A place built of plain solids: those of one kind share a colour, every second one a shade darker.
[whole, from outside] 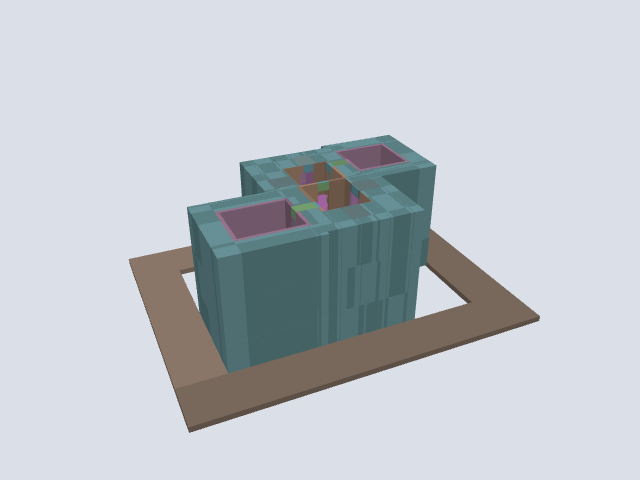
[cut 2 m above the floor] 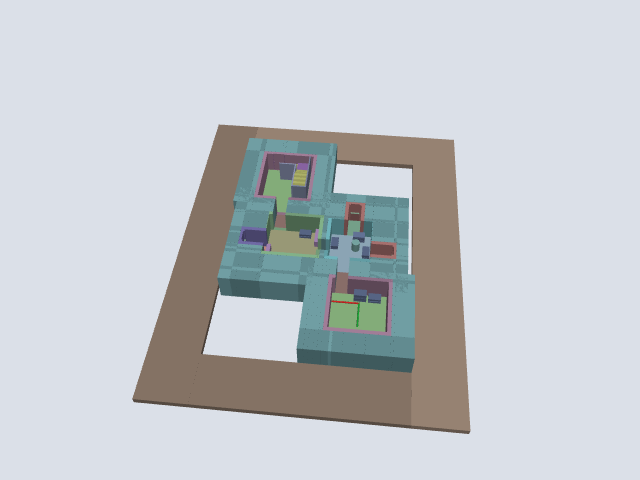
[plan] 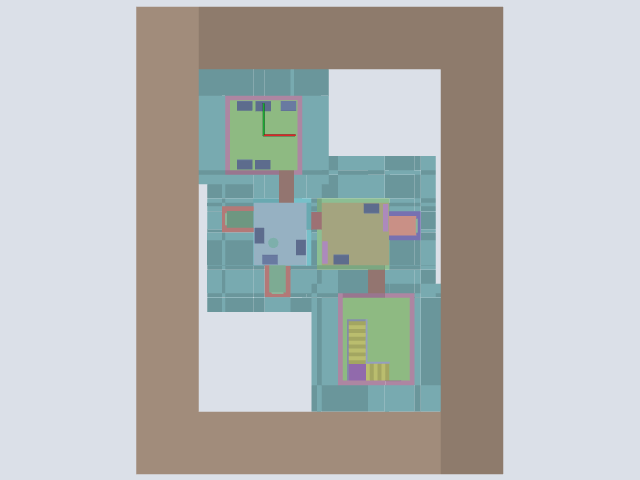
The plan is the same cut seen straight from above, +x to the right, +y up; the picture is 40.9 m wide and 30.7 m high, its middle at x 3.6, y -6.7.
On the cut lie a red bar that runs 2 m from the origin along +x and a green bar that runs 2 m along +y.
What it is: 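A Z-plan tower house, its towers on the long sides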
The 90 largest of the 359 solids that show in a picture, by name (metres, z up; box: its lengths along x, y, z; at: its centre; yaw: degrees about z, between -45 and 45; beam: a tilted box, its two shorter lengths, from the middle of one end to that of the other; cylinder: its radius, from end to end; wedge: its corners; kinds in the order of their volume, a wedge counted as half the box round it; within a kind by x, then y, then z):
{
 "wall_fill_1": {"box": [1.48, 4.77, 3.0], "at": [-3.41, 0.15, 1.15]},
 "wall_fill_2": {"box": [1.48, 4.77, 3.56], "at": [-3.41, 0.15, 8.2]},
 "wall_fill_3": {"box": [1.48, 1.69, 3.0], "at": [-3.41, 3.38, 1.15]},
 "wall_fill_4": {"box": [1.48, 1.69, 3.56], "at": [-3.41, 3.38, 8.2]},
 "wall_fill_5": {"box": [0.95, 1.49, 3.56], "at": [-3.15, -9.36, 8.2]},
 "wall_fill_6": {"box": [0.95, 1.49, 3.56], "at": [-3.15, -3.28, 8.2]},
 "wall_fill_7": {"box": [1.79, 0.9, 3.0], "at": [-1.57, -10.85, 1.15]},
 "wall_fill_8": {"box": [1.79, 0.9, 3.56], "at": [-1.57, -10.85, 8.2]},
 "wall_fill_9": {"box": [1.79, 1.49, 3.0], "at": [-1.57, -9.36, 1.15]},
 "wall_fill_10": {"box": [1.79, 1.49, 3.56], "at": [-1.57, -9.36, 8.2]},
 "wall_fill_11": {"box": [1.79, 1.26, 3.56], "at": [-1.57, -7.68, 8.2]},
 "wall_fill_12": {"box": [1.79, 1.6, 3.0], "at": [-1.57, -7.51, 1.15]},
 "wall_fill_13": {"box": [1.79, 0.85, 3.56], "at": [-1.57, -4.75, 8.2]},
 "wall_fill_14": {"box": [1.79, 1.49, 3.0], "at": [-1.57, -3.28, 1.15]},
 "wall_fill_15": {"box": [1.79, 1.49, 3.56], "at": [-1.57, -3.28, 8.2]},
 "wall_fill_16": {"box": [1.79, 1.69, 3.0], "at": [-1.57, 3.38, 1.15]},
 "wall_fill_17": {"box": [1.79, 1.69, 3.56], "at": [-1.57, 3.38, 8.2]},
 "wall_fill_18": {"box": [1.03, 1.49, 3.56], "at": [0.12, -9.36, 8.2]},
 "wall_fill_19": {"box": [1.03, 1.69, 3.56], "at": [0.12, 3.38, 8.2]},
 "wall_fill_20": {"box": [1.54, 0.9, 3.56], "at": [1.69, -10.85, 8.2]},
 "wall_fill_21": {"box": [1.54, 1.49, 3.56], "at": [1.69, -3.28, 8.2]},
 "wall_fill_22": {"box": [1.54, 1.69, 3.56], "at": [1.69, 3.38, 8.2]},
 "wall_fill_23": {"box": [0.32, 4.77, 3.56], "at": [2.62, 0.15, 8.2]},
 "wall_fill_24": {"box": [0.28, 4.77, 3.56], "at": [2.92, 0.15, 8.2]},
 "wall_fill_25": {"box": [0.35, 5.59, 3.0], "at": [3.23, -13.19, 1.15]},
 "wall_fill_26": {"box": [0.37, 4.77, 3.0], "at": [3.23, 0.15, 1.15]},
 "wall_fill_27": {"box": [0.3, 5.59, 3.0], "at": [3.56, -13.19, 1.15]},
 "wall_fill_28": {"box": [0.83, 4.77, 3.56], "at": [3.74, 0.15, 8.2]},
 "wall_fill_29": {"box": [0.83, 1.69, 3.56], "at": [3.74, 3.38, 8.2]},
 "wall_fill_30": {"box": [0.98, 1.69, 3.56], "at": [3.81, -16.83, 8.2]},
 "wall_fill_31": {"box": [0.98, 5.59, 3.56], "at": [3.81, -13.19, 8.2]},
 "wall_fill_32": {"box": [0.98, 1.49, 3.56], "at": [3.81, -9.36, 8.2]},
 "wall_fill_33": {"box": [0.98, 1.49, 3.56], "at": [3.81, -3.28, 8.2]},
 "wall_fill_34": {"box": [0.45, 4.77, 3.0], "at": [3.93, 0.15, 1.15]},
 "wall_fill_35": {"box": [0.93, 1.69, 3.77], "at": [4.17, -16.83, 4.54]},
 "wall_fill_36": {"box": [1.04, 1.69, 3.0], "at": [4.23, -16.83, 1.15]},
 "wall_fill_37": {"box": [1.04, 5.59, 3.0], "at": [4.23, -13.19, 1.15]},
 "wall_fill_38": {"box": [0.45, 5.59, 3.56], "at": [4.53, -13.19, 8.2]},
 "wall_fill_39": {"box": [1.3, 1.69, 3.56], "at": [5.4, -16.83, 8.2]},
 "wall_fill_40": {"box": [1.3, 1.49, 3.56], "at": [5.4, -9.36, 8.2]},
 "wall_fill_41": {"box": [1.53, 1.69, 3.77], "at": [5.51, -16.83, 4.54]},
 "wall_fill_42": {"box": [1.91, 1.69, 3.0], "at": [5.71, -16.83, 1.15]},
 "wall_fill_43": {"box": [1.91, 1.49, 3.0], "at": [5.71, -9.36, 1.15]},
 "wall_fill_44": {"box": [1.91, 1.49, 3.0], "at": [5.71, -3.28, 1.15]},
 "wall_fill_45": {"box": [1.91, 0.9, 3.0], "at": [5.71, -1.78, 1.15]},
 "wall_fill_46": {"box": [0.99, 1.69, 3.56], "at": [6.79, -16.83, 8.2]},
 "wall_fill_47": {"box": [0.99, 1.49, 3.56], "at": [6.79, -3.28, 8.2]},
 "wall_fill_48": {"box": [1.09, 1.69, 3.77], "at": [6.84, -16.83, 4.54]},
 "wall_fill_49": {"box": [1.09, 1.69, 3.0], "at": [7.21, -16.83, 1.15]},
 "wall_fill_50": {"box": [1.09, 1.49, 3.0], "at": [7.21, -3.28, 1.15]},
 "wall_fill_51": {"box": [1.59, 1.69, 3.0], "at": [8.84, -16.83, 1.15]},
 "wall_fill_52": {"box": [1.59, 1.69, 3.77], "at": [8.84, -16.83, 4.54]},
 "wall_fill_53": {"box": [1.59, 1.69, 3.56], "at": [8.84, -16.83, 8.2]},
 "wall_fill_54": {"box": [1.59, 1.49, 3.0], "at": [8.84, -9.36, 1.15]},
 "wall_fill_55": {"box": [1.59, 1.49, 3.56], "at": [8.84, -9.36, 8.2]},
 "wall_fill_56": {"box": [1.59, 1.26, 3.56], "at": [8.84, -7.68, 8.2]},
 "wall_fill_57": {"box": [1.59, 1.6, 3.0], "at": [8.84, -7.51, 1.15]},
 "wall_fill_58": {"box": [1.59, 0.85, 3.56], "at": [8.84, -4.75, 8.2]},
 "wall_fill_59": {"box": [1.59, 1.49, 3.0], "at": [8.84, -3.28, 1.15]},
 "wall_fill_60": {"box": [1.59, 1.49, 3.56], "at": [8.84, -3.28, 8.2]},
 "wall_fill_61": {"box": [1.59, 0.9, 3.56], "at": [8.84, -1.78, 8.2]},
 "wall_fill_62": {"box": [0.42, 5.59, 3.0], "at": [9.84, -13.19, 1.15]},
 "wall_fill_63": {"box": [0.42, 5.59, 3.56], "at": [9.84, -13.19, 8.2]},
 "wall_fill_64": {"box": [0.95, 1.49, 3.77], "at": [10.53, -9.36, 4.54]},
 "wall_fill_65": {"box": [0.95, 1.49, 3.56], "at": [10.53, -9.36, 8.2]},
 "wall_fill_66": {"box": [0.95, 1.34, 3.77], "at": [10.53, -5.92, 4.54]},
 "wall_fill_67": {"box": [0.95, 1.49, 3.77], "at": [10.53, -3.28, 4.54]},
 "wall_fill_68": {"box": [0.95, 1.49, 3.56], "at": [10.53, -3.28, 8.2]},
 "wall_fill_69": {"box": [1.28, 1.69, 3.0], "at": [10.69, -16.83, 1.15]},
 "wall_fill_70": {"box": [1.28, 1.69, 3.77], "at": [10.69, -16.83, 4.54]},
 "wall_fill_71": {"box": [1.28, 1.69, 3.56], "at": [10.69, -16.83, 8.2]},
 "wall_fill_72": {"box": [1.28, 5.59, 3.0], "at": [10.69, -13.19, 1.15]},
 "wall_fill_73": {"box": [1.28, 5.59, 3.77], "at": [10.69, -13.19, 4.54]},
 "wall_fill_74": {"box": [1.28, 5.59, 3.56], "at": [10.69, -13.19, 8.2]},
 "ground_garden_1": {"box": [4.0, 29.9, 0.5], "at": [-6.15, -6.73, -0.27]},
 "ground_garden_2": {"box": [15.48, 4.0, 0.5], "at": [3.59, -19.68, -0.27]},
 "ground_garden_3": {"box": [15.48, 4.0, 0.5], "at": [3.59, 6.22, -0.27]},
 "ground_garden_4": {"box": [4.0, 29.9, 0.5], "at": [13.33, -6.73, -0.27]},
 "wall_tower_1": {"box": [0.3, 5.07, 3.56], "at": [-2.31, 0.0, 8.2]},
 "wall_tower_2": {"box": [4.93, 0.3, 3.56], "at": [0.0, 2.38, 8.2]},
 "wall_tower_3": {"box": [0.3, 5.07, 3.56], "at": [2.31, 0.0, 8.2]},
 "wall_tower_4": {"box": [0.3, 5.89, 3.0], "at": [4.9, -13.04, 1.15]},
 "wall_tower_5": {"box": [0.3, 5.89, 3.56], "at": [4.9, -13.04, 8.2]},
 "wall_tower_6": {"box": [4.89, 0.3, 3.56], "at": [7.19, -15.84, 8.2]},
 "wall_tower_7": {"box": [0.3, 5.89, 3.0], "at": [9.49, -13.04, 1.15]},
 "wall_tower_8": {"box": [0.3, 5.89, 3.56], "at": [9.49, -13.04, 8.2]},
 "floor_tower_1": {"box": [4.33, 4.47, 0.35], "at": [0.0, 0.0, -0.18]},
 "floor_tower_2": {"box": [4.29, 5.29, 0.35], "at": [7.19, -13.04, -0.18]},
 "floor_kitchen_1": {"box": [4.31, 3.99, 0.35], "at": [5.86, -6.32, -0.18]},
 "floor_chamber_1": {"box": [3.7, 3.99, 0.35], "at": [1.22, -6.32, 6.6]}
}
